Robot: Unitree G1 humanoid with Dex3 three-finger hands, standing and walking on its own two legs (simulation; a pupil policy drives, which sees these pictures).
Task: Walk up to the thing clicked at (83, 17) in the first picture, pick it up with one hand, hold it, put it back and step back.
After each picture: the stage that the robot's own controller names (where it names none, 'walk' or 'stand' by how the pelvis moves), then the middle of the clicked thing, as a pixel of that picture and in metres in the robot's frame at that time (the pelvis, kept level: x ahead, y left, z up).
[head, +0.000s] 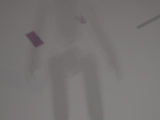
stand; (83, 19) +1.76 -0.01 -0.72
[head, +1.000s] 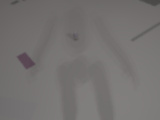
walk; (75, 36) +1.61 +0.22 -0.69
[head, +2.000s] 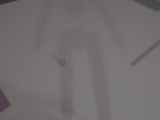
walk; (62, 60) +1.04 +0.32 -0.72
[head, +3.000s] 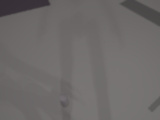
walk; (64, 100) +0.61 +0.22 -0.72
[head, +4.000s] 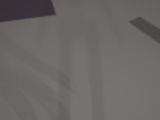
walk; out of the picture +0.40 +0.15 -0.71
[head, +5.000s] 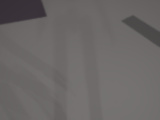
stand; out of the picture +0.33 +0.17 -0.72
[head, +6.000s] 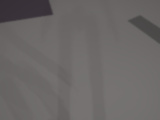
stand; out of the picture +0.33 +0.16 -0.72
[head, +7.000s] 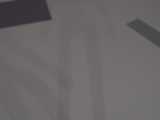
stand; out of the picture +0.32 +0.17 -0.73
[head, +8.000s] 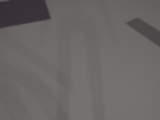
stand; out of the picture +0.31 +0.17 -0.73
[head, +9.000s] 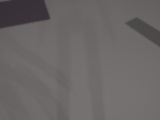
go down; out of the picture +0.31 +0.17 -0.73
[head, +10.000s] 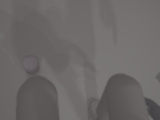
go down; (31, 65) +0.40 +0.18 -0.32
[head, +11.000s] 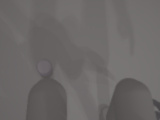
approach; (45, 69) +0.40 +0.17 -0.31
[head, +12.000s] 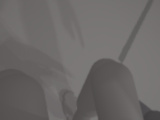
close in; out of the picture +0.40 +0.21 -0.22
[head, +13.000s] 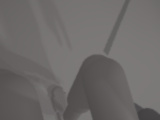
close; out of the picture +0.40 +0.22 -0.22
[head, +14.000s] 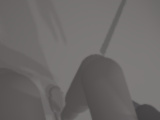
lift; out of the picture +0.39 +0.22 -0.23
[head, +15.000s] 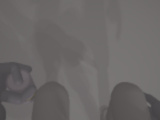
lift; (23, 87) +0.29 +0.21 -0.08
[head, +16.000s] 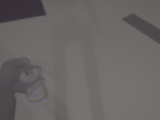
hold; (34, 87) +0.33 +0.17 +0.03
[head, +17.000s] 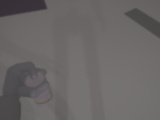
hold; (40, 89) +0.33 +0.16 +0.00
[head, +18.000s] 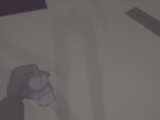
hold; (43, 92) +0.32 +0.15 -0.01
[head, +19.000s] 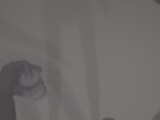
crouch; (34, 86) +0.34 +0.17 -0.08
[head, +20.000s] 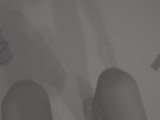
lower; out of the picture +0.44 +0.23 -0.14
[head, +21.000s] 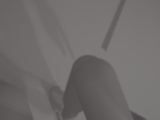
lower; out of the picture +0.42 +0.24 -0.23
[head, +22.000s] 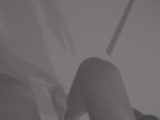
lower; out of the picture +0.41 +0.24 -0.23
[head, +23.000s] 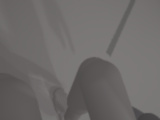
lower; out of the picture +0.41 +0.24 -0.23
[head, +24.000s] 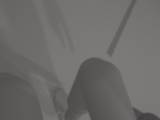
lower; out of the picture +0.40 +0.24 -0.23
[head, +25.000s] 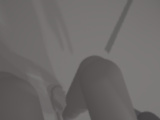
open; out of the picture +0.39 +0.22 -0.24
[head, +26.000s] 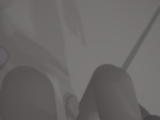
stand; out of the picture +0.38 +0.21 -0.24
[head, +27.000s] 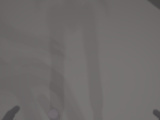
stand; (54, 115) +0.34 +0.16 -0.59
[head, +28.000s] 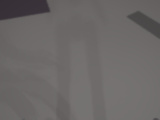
stand; out of the picture +0.34 +0.16 -0.66
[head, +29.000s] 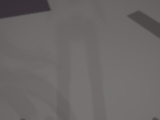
stand; out of the picture +0.34 +0.15 -0.66
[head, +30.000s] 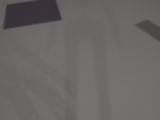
stand; out of the picture +0.36 +0.15 -0.72
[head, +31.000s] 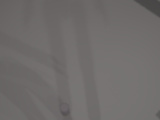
walk; (64, 109) +0.42 +0.13 -0.70
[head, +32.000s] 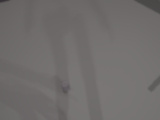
walk; (65, 87) +0.65 +0.20 -0.71
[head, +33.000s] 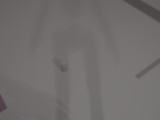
stand; (64, 66) +0.97 +0.18 -0.70
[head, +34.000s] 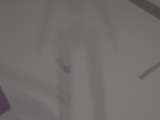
stand; (67, 66) +0.95 +0.17 -0.72
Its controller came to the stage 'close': yes
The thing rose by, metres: 0.70
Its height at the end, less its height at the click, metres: +0.00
